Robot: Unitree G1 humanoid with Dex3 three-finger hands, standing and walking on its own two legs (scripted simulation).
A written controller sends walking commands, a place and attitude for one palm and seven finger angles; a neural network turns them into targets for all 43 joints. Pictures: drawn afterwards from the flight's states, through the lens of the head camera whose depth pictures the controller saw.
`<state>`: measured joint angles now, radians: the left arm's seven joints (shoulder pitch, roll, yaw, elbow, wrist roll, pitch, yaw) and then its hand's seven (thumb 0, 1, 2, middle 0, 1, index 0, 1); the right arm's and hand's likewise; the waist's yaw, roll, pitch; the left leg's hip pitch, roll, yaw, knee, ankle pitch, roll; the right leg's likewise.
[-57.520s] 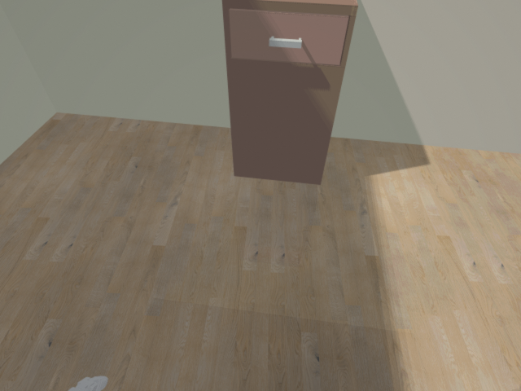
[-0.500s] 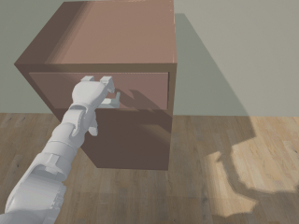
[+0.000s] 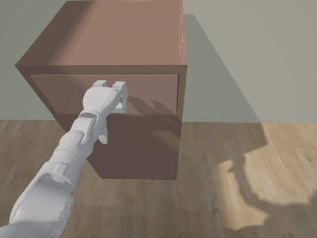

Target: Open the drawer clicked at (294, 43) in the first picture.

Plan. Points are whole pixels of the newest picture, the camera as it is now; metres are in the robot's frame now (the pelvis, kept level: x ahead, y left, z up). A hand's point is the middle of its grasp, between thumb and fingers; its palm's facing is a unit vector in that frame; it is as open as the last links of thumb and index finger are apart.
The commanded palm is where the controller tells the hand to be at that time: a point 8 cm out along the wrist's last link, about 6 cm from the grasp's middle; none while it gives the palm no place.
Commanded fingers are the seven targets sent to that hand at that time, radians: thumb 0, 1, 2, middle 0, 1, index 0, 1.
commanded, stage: move the hooked fingers above the handle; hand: left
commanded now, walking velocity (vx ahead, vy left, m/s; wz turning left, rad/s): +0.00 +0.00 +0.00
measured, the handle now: (108, 103) +0.51 +0.18 +0.01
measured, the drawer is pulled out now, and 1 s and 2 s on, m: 0.00 0.00 0.00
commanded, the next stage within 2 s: none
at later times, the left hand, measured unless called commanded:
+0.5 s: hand (110, 111) +0.44 +0.15 +0.05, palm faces -0.01 -0.06 -1.00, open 13.8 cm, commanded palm +0.43 +0.19 +0.13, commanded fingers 0.00 -0.50 0.30 -0.30 -1.20 -0.30 -1.20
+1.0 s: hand (106, 104) +0.46 +0.16 +0.07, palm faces +0.09 -0.02 -1.00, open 13.8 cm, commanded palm +0.44 +0.19 +0.13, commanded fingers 0.00 -0.50 0.30 -0.30 -1.20 -0.30 -1.20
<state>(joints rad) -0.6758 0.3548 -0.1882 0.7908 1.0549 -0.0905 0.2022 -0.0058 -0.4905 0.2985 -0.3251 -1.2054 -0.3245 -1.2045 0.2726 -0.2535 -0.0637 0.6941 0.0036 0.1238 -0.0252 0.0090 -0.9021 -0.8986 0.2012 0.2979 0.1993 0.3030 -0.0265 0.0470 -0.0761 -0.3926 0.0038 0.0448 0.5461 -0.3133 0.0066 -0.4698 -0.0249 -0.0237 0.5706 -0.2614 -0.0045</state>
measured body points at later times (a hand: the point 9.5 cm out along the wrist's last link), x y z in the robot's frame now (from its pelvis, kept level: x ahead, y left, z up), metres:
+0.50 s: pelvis +0.00 +0.00 +0.00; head +0.06 -0.02 +0.44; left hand +0.44 +0.15 +0.11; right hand +0.06 -0.27 -0.14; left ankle -0.03 +0.12 -0.73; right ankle +0.01 -0.12 -0.73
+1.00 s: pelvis +0.00 +0.00 +0.00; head +0.06 -0.02 +0.44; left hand +0.45 +0.16 +0.12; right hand +0.09 -0.27 -0.14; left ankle -0.03 +0.12 -0.73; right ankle +0.01 -0.12 -0.73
